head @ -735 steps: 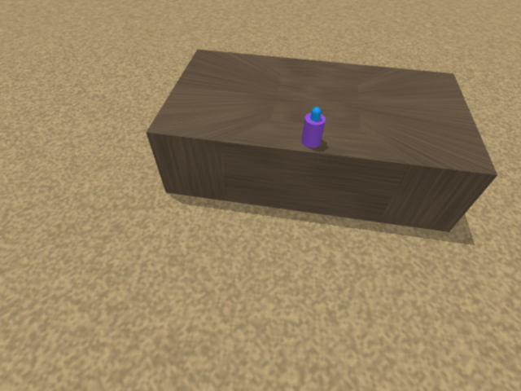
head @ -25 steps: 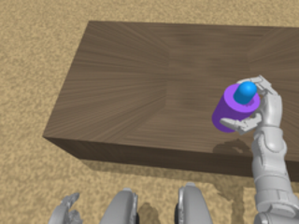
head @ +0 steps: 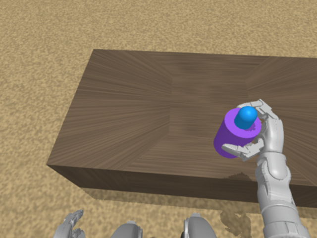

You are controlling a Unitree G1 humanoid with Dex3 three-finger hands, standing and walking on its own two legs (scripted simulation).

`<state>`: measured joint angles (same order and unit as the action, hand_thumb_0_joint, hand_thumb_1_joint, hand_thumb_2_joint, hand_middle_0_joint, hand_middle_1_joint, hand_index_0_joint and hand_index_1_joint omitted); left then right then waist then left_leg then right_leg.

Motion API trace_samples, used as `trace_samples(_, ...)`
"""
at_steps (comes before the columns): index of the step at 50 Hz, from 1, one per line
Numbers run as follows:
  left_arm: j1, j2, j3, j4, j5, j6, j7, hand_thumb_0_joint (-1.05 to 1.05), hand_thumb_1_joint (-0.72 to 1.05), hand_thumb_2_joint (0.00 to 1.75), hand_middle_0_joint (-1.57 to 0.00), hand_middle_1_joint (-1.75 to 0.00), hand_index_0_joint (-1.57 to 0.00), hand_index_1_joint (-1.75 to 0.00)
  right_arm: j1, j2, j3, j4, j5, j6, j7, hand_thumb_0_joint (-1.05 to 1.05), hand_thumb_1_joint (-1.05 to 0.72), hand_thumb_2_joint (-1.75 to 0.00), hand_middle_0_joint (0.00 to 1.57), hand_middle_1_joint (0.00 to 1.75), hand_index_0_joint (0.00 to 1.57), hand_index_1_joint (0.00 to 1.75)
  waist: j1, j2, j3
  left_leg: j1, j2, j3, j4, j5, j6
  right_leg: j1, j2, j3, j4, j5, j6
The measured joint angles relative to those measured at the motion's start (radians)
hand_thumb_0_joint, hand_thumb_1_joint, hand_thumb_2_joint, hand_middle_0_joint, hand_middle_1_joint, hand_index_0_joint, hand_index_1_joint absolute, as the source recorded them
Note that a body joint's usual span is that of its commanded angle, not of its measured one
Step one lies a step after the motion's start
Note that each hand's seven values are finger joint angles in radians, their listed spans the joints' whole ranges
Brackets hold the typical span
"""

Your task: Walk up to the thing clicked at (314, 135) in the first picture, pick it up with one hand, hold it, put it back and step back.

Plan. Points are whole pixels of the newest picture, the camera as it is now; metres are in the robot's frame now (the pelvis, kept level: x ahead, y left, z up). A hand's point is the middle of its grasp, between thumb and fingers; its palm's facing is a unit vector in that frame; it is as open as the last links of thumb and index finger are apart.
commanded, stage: lift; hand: right
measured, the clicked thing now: (237, 129) +0.36 -0.17 +0.05
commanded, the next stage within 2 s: hold in 0.48 s
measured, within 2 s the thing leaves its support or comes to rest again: neither
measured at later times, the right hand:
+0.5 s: hand (241, 128) +0.36 -0.17 +0.07, palm faces +0.12 +0.99 +0.00, open 11.4 cm
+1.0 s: hand (243, 129) +0.34 -0.17 +0.08, palm faces +0.12 +0.99 +0.00, open 11.4 cm
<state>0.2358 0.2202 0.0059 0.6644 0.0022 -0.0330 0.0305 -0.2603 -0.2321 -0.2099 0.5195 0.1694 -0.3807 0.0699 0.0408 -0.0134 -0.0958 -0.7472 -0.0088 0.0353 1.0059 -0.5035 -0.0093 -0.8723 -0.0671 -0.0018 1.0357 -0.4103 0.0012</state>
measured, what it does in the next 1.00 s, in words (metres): stands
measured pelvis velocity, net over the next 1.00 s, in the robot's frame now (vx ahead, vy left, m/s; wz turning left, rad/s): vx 0.01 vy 0.01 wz -0.01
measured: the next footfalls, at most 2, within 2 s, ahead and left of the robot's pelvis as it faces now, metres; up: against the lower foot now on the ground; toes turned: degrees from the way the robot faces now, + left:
none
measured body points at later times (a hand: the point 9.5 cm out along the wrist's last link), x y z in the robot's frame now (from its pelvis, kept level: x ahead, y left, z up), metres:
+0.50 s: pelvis +0.01 +0.00 +0.02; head +0.07 +0.00 +0.47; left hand +0.14 +0.25 -0.09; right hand +0.34 -0.23 +0.07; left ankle -0.01 +0.13 -0.67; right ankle +0.05 -0.12 -0.67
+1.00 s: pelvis +0.01 +0.01 +0.03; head +0.06 +0.00 +0.48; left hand +0.15 +0.25 -0.08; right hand +0.33 -0.22 +0.09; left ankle -0.01 +0.13 -0.67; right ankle +0.05 -0.12 -0.67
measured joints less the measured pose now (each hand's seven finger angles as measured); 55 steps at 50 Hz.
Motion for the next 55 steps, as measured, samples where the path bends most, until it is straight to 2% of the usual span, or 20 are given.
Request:
trace_samples(29, -0.005, 0.002, 0.003, 0.006, -0.007, 0.006, 0.009, 0.01, 0.93, 0.88, -0.19, -0.30, -0.19, -0.30, 0.078, 0.033, 0.044, -0.055, 0.007, 0.006, -0.011, 0.00, 0.61, -0.89, 0.72, 1.17, 0.71, 1.15, -0.019, 0.005, 0.026, 0.161, 0.007, -0.011, -0.125, 0.034, 0.005, 0.174, 0.009, -0.016, -0.141, 0.038, 0.007)
trace_samples(55, -0.018, -0.004, 0.002, 0.011, -0.008, 0.006, 0.010, 0.01, 0.93, 0.89, -0.19, -0.31, -0.20, -0.30, 0.131, 0.046, 0.069, -0.105, 0.006, 0.019, -0.021, 0.00, 0.61, -0.89, 0.72, 1.16, 0.72, 1.15, -0.029, 0.005, 0.039, 0.235, 0.012, -0.014, -0.184, 0.058, 0.002, 0.250, 0.015, -0.021, -0.200, 0.060, 0.005)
